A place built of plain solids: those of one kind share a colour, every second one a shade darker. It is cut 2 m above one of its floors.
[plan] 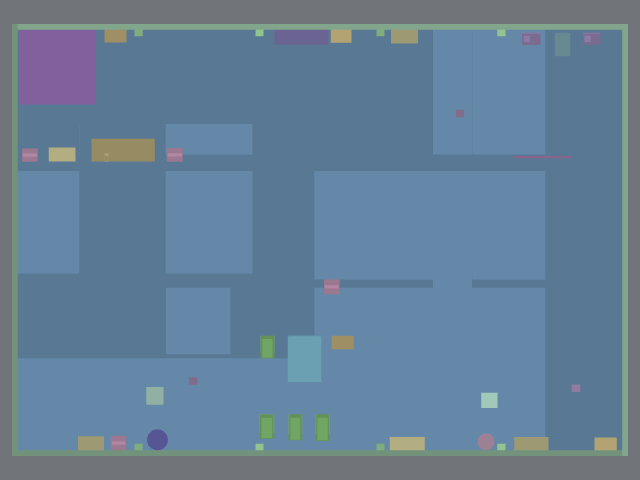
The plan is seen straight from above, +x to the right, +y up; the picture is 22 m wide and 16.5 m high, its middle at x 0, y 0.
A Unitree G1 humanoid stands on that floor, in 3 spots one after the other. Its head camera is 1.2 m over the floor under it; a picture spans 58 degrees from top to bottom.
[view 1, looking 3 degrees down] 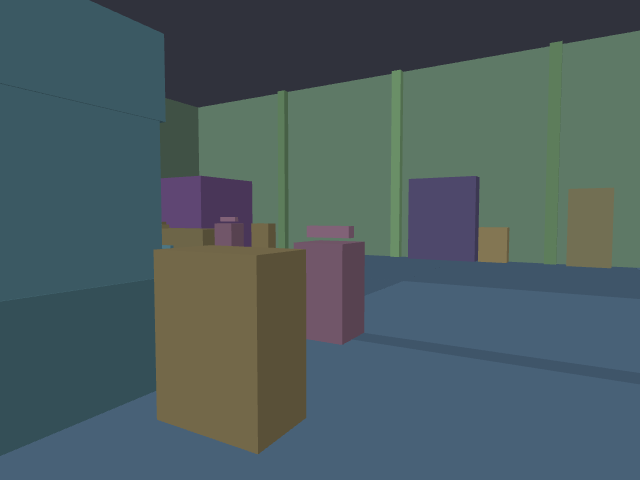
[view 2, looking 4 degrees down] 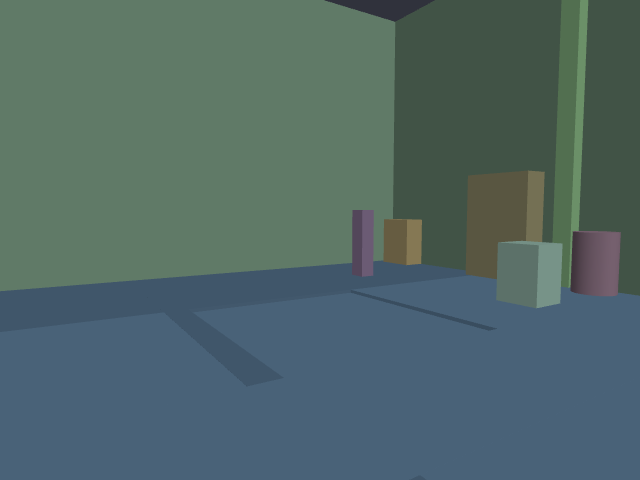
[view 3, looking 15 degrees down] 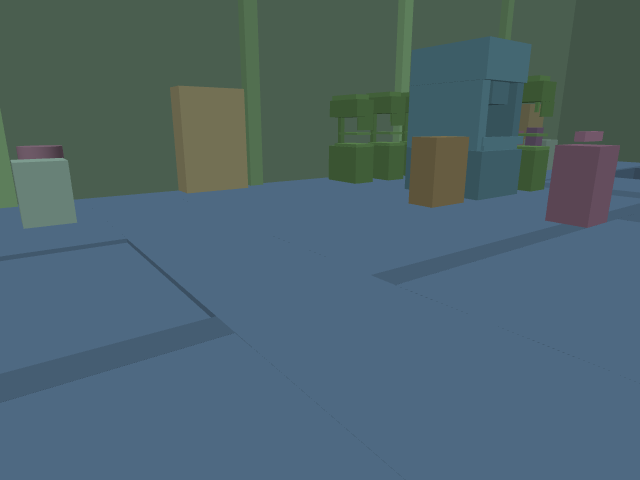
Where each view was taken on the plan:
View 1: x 2.50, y -5.44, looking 120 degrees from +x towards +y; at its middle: wall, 14.65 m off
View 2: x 2.53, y -0.26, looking -32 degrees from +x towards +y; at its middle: wall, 9.29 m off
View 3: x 6.20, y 0.83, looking -126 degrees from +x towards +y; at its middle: floor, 4.63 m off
